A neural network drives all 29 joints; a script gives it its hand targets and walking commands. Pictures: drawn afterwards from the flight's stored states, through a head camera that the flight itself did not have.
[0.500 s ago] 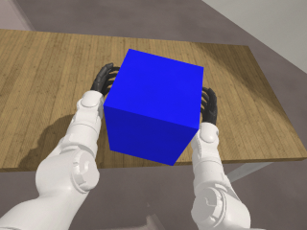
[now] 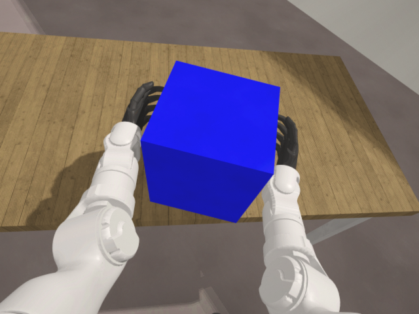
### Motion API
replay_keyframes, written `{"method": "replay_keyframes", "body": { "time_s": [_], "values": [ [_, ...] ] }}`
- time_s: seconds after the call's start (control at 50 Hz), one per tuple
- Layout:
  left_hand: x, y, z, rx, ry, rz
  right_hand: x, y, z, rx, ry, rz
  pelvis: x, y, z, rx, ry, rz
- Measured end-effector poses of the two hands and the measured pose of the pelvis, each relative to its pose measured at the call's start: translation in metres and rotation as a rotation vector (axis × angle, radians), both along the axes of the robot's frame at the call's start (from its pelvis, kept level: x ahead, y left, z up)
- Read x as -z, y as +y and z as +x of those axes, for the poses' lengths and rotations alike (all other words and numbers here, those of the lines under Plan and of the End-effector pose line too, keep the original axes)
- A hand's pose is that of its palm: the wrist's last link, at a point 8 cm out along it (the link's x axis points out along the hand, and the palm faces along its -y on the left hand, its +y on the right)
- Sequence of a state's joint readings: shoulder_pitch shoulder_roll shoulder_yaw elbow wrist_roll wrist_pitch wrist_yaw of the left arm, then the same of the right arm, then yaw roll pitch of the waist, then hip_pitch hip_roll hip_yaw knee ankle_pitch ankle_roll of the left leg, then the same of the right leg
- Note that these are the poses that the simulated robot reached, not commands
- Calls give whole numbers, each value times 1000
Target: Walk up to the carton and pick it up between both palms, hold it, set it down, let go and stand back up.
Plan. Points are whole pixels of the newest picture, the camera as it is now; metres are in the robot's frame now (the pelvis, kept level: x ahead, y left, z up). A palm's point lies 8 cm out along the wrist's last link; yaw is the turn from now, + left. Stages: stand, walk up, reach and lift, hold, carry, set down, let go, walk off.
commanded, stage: set down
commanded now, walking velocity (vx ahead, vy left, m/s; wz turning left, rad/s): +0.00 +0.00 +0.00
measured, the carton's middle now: (209, 149) +0.43 -0.03 +0.01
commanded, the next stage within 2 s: none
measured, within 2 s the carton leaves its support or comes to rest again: neither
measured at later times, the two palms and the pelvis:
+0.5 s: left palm (135, 132) +0.46 +0.13 +0.03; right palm (280, 166) +0.38 -0.17 +0.03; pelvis +0.00 +0.00 +0.00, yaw -2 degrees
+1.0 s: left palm (100, 98) +0.47 +0.18 +0.11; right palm (316, 140) +0.40 -0.21 +0.10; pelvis -0.02 +0.01 -0.02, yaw -1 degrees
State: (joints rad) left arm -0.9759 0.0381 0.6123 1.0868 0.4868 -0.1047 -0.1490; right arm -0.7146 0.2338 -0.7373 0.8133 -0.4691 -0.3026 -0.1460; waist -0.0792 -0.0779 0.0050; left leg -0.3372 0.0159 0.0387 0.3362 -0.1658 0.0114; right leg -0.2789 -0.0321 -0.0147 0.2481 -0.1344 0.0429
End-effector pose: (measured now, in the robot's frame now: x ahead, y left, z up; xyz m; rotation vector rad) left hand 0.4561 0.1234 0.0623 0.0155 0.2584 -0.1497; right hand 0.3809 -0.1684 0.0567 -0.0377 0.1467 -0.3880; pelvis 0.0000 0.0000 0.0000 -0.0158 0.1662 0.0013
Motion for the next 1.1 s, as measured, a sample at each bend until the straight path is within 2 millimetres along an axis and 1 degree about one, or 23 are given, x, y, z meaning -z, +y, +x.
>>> {"method": "replay_keyframes", "body": {
  "time_s": [0.28, 0.38, 0.44, 0.52, 0.58, 0.64, 0.72, 0.8, 0.88, 0.94, 1.0, 1.1],
  "values": [
    [2, 0, 1, 2, 0, 7, 1, 0, 0, -2, -5, -7, 0, 1, -2, 9, 1, 0],
    [9, 0, 2, 5, 30, 25, 2, -1, 0, -9, -2, -6, 1, 1, -2, 19, 5, 1],
    [21, 2, 1, -2, 68, 53, 11, -2, 1, -37, 44, -4, 2, 1, -3, 27, 17, 0],
    [39, 3, 0, -20, 110, 67, 34, -2, 0, -55, 131, 34, 5, 1, -4, 32, 78, -6],
    [42, 3, 6, -32, 93, 58, 43, -1, 1, -47, 147, 57, 10, 1, -4, 33, 148, -12],
    [34, 2, 15, -32, 43, 44, 42, -1, 4, -49, 130, 55, 15, 1, -5, 32, 203, -18],
    [19, 6, 24, -31, 3, 29, 33, -4, 9, -54, 111, 38, 19, 2, -6, 29, 221, -24],
    [9, 22, 23, -52, 18, 40, 18, -14, 13, -35, 102, 33, 20, 4, -9, 23, 208, -28],
    [-5, 41, 19, -70, 4, 78, -5, -26, 17, -6, 62, 55, 21, 7, -11, 13, 193, -39],
    [-22, 51, 16, -79, -17, 97, -25, -36, 17, 8, 34, 75, 21, 8, -13, 7, 173, -44],
    [-44, 57, 13, -85, -38, 100, -46, -45, 15, 12, 23, 89, 20, 8, -17, 4, 141, -43],
    [-83, 61, 9, -86, -58, 97, -73, -53, 8, 5, 48, 95, 18, 5, -26, 2, 84, -31]
  ]
}}
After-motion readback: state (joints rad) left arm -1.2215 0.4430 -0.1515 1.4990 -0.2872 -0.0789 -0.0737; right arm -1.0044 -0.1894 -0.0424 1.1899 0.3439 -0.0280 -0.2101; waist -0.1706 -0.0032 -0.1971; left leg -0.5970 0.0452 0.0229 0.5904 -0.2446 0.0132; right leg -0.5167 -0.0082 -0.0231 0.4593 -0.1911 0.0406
